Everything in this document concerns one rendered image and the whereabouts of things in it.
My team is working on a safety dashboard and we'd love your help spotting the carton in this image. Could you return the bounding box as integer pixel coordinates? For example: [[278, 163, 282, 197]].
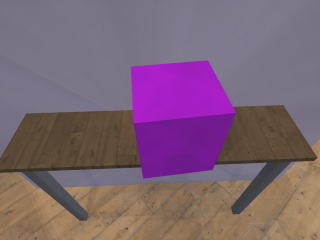
[[131, 60, 236, 179]]

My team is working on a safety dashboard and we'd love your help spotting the table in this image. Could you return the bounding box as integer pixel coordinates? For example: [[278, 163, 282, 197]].
[[0, 105, 318, 221]]

